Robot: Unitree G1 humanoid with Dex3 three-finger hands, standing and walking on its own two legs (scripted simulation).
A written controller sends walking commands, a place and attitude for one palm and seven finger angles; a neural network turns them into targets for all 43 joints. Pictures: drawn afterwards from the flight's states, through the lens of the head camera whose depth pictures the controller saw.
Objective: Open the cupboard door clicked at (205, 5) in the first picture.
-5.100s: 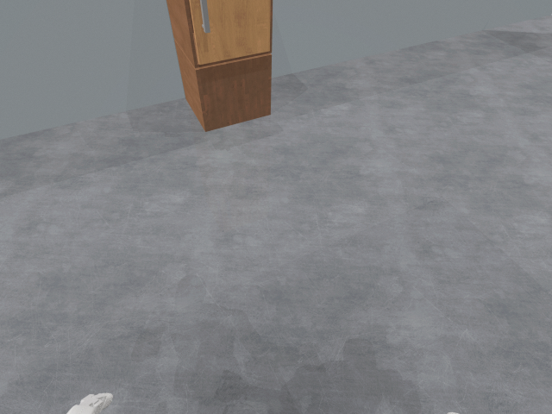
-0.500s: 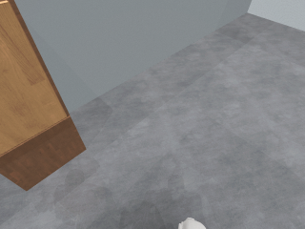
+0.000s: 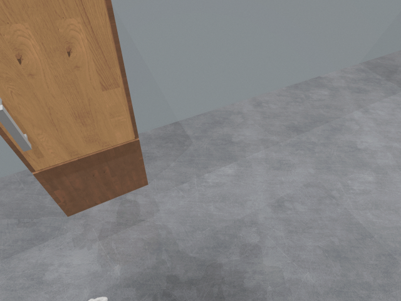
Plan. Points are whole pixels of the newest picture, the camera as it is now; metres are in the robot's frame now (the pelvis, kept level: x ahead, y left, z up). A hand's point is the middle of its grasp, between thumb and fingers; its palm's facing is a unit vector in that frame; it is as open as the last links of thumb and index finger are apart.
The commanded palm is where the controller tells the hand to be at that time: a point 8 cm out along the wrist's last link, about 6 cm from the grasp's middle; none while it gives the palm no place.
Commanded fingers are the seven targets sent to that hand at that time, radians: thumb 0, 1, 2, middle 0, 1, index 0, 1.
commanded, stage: turn to face it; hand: left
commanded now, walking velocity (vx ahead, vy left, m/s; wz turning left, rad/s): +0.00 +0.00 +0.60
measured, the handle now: (13, 125) +0.58 +0.60 -0.07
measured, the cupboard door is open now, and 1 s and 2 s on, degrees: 0 0 0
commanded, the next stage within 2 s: take the last steps up to it in 0.76 s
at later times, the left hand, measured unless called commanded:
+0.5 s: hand out of the picture +0.02 +0.18 -0.12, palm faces +0.30 -0.90 -0.32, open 7.4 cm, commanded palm none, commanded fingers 0.00 0.90 0.90 -0.20 -0.30 -0.20 -0.30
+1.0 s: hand out of the picture -0.12 +0.18 -0.16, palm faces +0.50 -0.83 -0.24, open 7.4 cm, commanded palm none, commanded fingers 0.00 0.90 0.90 -0.20 -0.30 -0.20 -0.30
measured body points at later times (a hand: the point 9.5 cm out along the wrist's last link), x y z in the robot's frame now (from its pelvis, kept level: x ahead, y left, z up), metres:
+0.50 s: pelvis -0.01 -0.04 +0.01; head +0.03 -0.07 +0.46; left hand +0.00 +0.23 -0.10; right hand +0.13 -0.27 -0.15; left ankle +0.00 +0.10 -0.68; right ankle +0.02 -0.15 -0.72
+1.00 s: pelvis -0.04 -0.01 +0.02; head -0.02 +0.02 +0.47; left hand -0.15 +0.23 -0.14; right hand +0.16 -0.18 -0.11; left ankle -0.11 +0.07 -0.72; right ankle +0.00 -0.15 -0.66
